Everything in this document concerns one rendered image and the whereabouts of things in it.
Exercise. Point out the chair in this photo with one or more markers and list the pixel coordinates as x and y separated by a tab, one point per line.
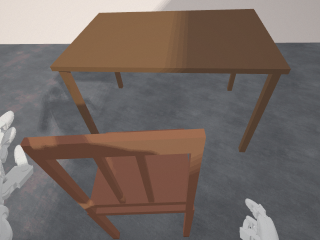
139	172

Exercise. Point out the table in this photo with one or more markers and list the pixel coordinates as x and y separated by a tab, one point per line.
223	41

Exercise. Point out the left robot forearm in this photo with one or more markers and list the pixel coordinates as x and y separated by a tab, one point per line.
6	232

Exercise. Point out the left robot hand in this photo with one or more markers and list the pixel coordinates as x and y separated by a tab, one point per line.
19	174

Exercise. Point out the right robot hand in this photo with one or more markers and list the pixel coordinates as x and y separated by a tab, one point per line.
262	229

